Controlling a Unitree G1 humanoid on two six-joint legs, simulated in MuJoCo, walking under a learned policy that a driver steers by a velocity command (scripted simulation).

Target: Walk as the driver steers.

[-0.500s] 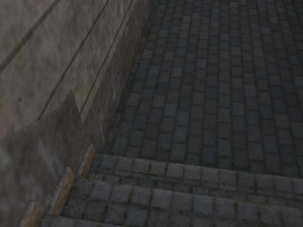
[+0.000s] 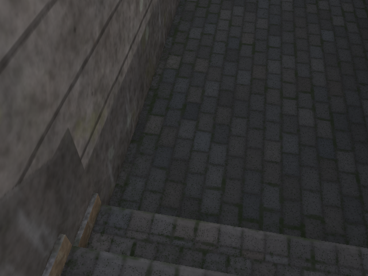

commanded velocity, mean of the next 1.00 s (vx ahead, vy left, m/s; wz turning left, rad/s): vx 0.50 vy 0.00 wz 0.00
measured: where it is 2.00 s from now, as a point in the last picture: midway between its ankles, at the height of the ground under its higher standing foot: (206, 186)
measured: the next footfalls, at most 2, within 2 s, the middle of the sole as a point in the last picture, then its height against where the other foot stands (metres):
right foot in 0.58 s outside the picture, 0.18 m lower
left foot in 1.18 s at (180, 238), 0.17 m lower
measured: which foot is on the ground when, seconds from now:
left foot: down 0.00-0.58, up 0.60-1.00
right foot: up 0.00-0.56, down 0.58-1.00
